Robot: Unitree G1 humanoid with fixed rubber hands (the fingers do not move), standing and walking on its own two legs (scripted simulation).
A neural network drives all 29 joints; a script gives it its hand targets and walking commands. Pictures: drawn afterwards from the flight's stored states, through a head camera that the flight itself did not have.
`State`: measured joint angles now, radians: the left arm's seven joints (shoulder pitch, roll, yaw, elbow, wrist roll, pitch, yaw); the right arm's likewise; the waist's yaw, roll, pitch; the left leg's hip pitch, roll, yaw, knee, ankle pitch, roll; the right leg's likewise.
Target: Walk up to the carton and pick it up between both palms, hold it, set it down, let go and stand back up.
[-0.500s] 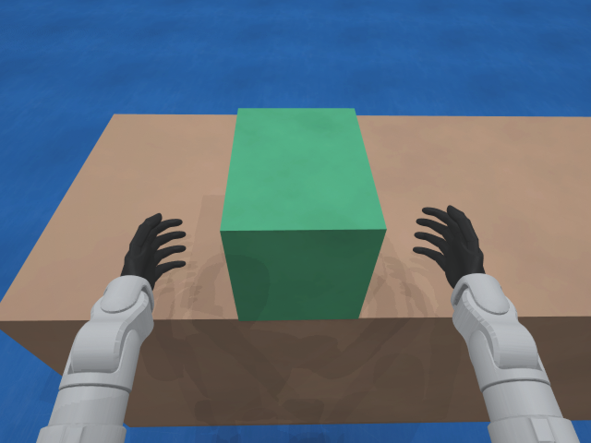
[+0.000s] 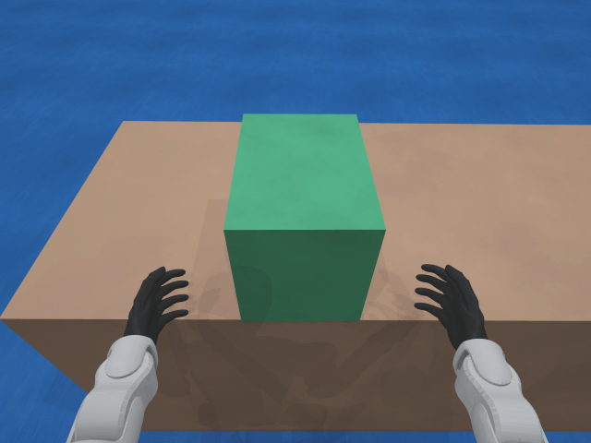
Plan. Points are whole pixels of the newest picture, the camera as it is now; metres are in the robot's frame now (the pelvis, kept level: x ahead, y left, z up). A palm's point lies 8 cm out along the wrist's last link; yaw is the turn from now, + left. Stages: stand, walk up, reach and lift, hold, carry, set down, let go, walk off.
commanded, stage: set down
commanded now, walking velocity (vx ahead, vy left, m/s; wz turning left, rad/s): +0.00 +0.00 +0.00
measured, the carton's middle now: (300, 215) +0.48 +0.01 +0.04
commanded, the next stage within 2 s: let go in 1.68 s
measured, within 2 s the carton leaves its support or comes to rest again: neither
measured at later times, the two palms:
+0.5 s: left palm (141, 378) +0.22 +0.22 -0.01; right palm (461, 381) +0.23 -0.20 -0.01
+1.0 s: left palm (141, 404) +0.20 +0.22 -0.05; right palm (462, 413) +0.20 -0.21 -0.05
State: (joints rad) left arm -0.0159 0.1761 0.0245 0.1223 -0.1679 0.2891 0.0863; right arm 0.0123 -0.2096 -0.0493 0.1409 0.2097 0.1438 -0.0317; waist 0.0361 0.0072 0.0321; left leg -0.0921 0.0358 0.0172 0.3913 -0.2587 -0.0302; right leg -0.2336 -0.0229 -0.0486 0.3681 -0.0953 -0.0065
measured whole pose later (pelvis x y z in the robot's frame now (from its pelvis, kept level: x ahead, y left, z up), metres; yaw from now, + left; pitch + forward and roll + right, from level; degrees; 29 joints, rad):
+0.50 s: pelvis +0.02 +0.01 +0.00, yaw -1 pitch -2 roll +0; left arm 0.22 0.18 -0.05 0.13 -0.13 0.12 0.10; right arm 0.22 -0.20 -0.04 0.21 0.14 -0.04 0.01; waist 0.04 0.02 0.09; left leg -0.06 0.04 0.04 0.39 -0.28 -0.02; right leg -0.21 -0.02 -0.03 0.35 -0.10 0.01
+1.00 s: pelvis +0.03 +0.02 +0.00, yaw -2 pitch -4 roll -1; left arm 0.28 0.15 -0.05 0.23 -0.05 0.13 0.09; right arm 0.25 -0.22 -0.04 0.42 0.10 -0.12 0.05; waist 0.03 0.02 0.11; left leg -0.01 0.05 0.05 0.40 -0.32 -0.01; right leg -0.15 -0.01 -0.02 0.33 -0.12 0.02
